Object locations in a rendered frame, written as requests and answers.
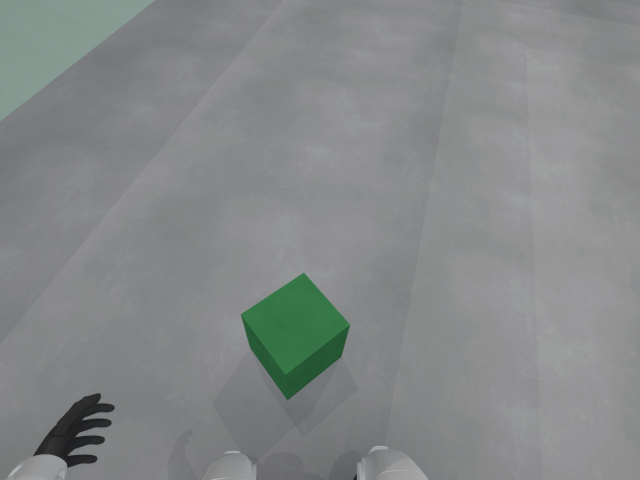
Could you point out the carton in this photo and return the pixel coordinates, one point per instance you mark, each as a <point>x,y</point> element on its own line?
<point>296,334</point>

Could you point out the right robot shin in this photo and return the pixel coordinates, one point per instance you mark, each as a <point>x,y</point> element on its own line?
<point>378,448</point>

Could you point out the robot right thigh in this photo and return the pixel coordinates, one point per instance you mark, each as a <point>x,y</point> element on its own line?
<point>388,465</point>

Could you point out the robot left hand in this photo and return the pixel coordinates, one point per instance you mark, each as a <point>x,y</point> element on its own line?
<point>61,440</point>

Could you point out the robot left forearm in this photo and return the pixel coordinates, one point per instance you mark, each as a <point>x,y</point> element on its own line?
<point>40,467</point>

